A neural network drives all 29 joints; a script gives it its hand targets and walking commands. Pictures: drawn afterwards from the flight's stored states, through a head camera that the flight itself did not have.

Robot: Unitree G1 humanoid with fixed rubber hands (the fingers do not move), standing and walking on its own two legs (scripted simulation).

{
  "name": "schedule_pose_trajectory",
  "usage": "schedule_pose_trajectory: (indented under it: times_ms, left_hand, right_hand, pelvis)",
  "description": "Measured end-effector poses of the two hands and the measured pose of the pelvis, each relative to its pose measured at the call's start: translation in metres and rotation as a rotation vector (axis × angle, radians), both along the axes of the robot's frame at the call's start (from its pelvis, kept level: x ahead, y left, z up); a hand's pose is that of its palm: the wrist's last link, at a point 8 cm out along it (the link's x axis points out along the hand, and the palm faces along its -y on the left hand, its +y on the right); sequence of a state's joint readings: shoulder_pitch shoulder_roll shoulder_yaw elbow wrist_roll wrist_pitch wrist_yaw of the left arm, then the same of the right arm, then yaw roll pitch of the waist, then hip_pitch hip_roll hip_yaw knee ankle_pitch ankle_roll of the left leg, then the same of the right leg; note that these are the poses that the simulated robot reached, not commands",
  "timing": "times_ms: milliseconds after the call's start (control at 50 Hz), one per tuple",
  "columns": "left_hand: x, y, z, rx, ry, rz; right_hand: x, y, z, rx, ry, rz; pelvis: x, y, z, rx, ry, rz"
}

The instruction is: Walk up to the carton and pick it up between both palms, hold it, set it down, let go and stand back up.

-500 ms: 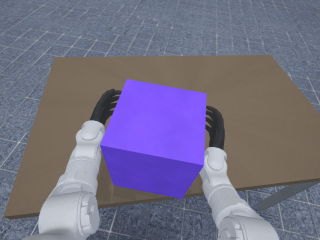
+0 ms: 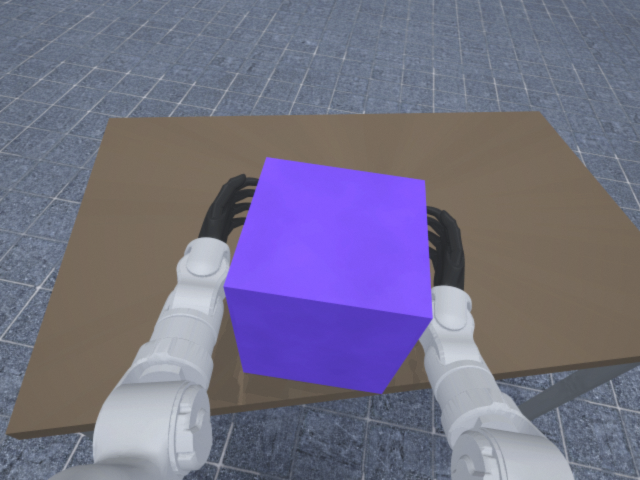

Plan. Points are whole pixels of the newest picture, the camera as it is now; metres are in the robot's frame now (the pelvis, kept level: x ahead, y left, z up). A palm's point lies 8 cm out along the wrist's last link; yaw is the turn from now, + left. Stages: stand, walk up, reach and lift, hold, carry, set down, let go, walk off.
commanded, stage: reach and lift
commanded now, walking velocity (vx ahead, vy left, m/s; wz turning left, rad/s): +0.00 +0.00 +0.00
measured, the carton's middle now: (327, 283) +0.37 -0.02 +0.00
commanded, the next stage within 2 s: hold in 1.86 s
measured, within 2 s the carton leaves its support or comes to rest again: neither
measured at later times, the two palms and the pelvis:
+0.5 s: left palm (202, 207) +0.38 +0.13 +0.15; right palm (470, 233) +0.34 -0.17 +0.14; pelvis -0.01 +0.00 +0.00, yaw +0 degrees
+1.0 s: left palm (192, 192) +0.38 +0.14 +0.17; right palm (468, 203) +0.37 -0.16 +0.17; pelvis -0.01 -0.01 +0.00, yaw +1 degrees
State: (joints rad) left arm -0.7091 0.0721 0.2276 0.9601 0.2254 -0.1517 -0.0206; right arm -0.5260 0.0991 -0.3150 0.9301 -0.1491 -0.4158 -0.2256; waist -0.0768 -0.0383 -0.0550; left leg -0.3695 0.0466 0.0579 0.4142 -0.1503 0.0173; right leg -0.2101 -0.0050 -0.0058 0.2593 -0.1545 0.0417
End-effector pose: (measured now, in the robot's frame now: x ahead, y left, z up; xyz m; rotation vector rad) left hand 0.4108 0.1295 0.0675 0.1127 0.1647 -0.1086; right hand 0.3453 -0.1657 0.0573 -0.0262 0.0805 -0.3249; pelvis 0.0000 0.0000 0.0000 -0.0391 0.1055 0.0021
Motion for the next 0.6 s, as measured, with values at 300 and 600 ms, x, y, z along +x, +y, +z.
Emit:
schedule_pose_trajectory:
  times_ms: [300, 600]
  left_hand:
    - [-0.012, 0.002, 0.049, 0.037, -0.023, 0.059]
    - [-0.035, 0.008, 0.085, -0.02, 0.007, 0.138]
  right_hand:
    - [0.006, -0.001, 0.054, 0.036, -0.018, 0.057]
    - [0.002, 0.003, 0.092, 0.031, 0.001, 0.123]
  pelvis:
    - [-0.001, -0.003, 0.001, 0.004, -0.06, 0.002]
    - [-0.017, -0.005, 0.001, 0.015, -0.154, 0.009]
